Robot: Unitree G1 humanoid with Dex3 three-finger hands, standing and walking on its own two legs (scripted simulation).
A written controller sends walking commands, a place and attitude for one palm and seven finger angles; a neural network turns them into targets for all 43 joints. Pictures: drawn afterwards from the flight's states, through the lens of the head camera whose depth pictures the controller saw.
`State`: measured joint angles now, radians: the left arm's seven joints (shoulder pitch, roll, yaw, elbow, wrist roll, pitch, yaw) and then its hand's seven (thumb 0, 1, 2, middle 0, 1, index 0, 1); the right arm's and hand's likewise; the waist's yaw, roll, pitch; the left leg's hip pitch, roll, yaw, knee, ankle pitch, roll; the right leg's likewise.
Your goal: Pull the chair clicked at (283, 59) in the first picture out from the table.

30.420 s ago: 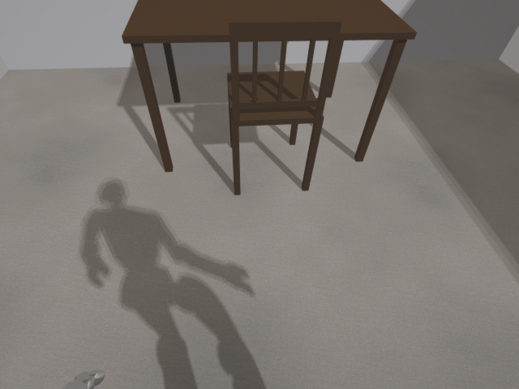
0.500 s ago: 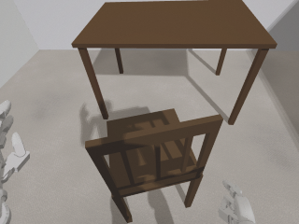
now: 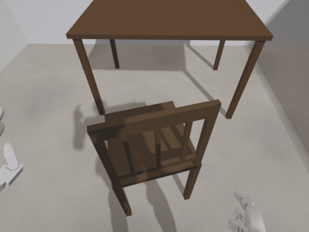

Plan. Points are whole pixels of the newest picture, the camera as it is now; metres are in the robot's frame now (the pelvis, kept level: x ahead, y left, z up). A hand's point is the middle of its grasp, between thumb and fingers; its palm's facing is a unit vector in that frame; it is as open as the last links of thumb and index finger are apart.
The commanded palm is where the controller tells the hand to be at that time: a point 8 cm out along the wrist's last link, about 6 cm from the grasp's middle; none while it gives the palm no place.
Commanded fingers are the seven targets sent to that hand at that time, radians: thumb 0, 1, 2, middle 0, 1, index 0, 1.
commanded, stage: step back with the hand held close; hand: left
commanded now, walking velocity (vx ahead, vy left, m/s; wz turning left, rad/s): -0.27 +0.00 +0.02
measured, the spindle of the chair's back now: (157, 148) +0.40 +0.03 -0.09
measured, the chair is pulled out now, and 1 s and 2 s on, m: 0.55 0.55 0.55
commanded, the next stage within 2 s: stop stepping back and stand still in 1.30 s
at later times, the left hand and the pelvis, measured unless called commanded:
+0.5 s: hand (1, 186) +0.16 +0.27 +0.17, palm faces +0.51 -0.71 -0.47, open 7.4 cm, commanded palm +0.09 +0.30 +0.18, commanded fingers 0.00 0.90 0.90 -0.20 -0.30 -0.20 -0.30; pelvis -0.03 +0.00 -0.01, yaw +3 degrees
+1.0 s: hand (6, 192) +0.15 +0.26 +0.17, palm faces +0.40 -0.77 -0.49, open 7.4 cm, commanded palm +0.07 +0.31 +0.18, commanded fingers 0.00 0.90 0.90 -0.20 -0.30 -0.20 -0.30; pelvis -0.06 +0.00 -0.01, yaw +3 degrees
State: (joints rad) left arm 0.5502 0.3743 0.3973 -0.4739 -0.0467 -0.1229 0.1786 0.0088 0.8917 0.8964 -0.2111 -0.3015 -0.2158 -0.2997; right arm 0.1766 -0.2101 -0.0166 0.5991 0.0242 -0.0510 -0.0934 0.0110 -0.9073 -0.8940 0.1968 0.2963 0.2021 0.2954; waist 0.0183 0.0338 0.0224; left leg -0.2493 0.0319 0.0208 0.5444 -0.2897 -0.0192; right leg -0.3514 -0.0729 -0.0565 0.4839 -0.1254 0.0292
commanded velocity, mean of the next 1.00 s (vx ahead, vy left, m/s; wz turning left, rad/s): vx -0.38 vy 0.00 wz -0.03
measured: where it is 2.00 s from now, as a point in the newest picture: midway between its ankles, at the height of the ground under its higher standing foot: outside the picture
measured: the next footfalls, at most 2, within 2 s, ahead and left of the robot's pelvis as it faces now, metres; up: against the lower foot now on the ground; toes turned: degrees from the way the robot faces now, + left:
right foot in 1.42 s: -0.18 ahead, -0.17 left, +0.00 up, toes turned -4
left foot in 1.72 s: -0.17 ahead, +0.10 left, +0.00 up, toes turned +2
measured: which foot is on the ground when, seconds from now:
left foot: down 0.00-1.00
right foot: down 0.00-1.00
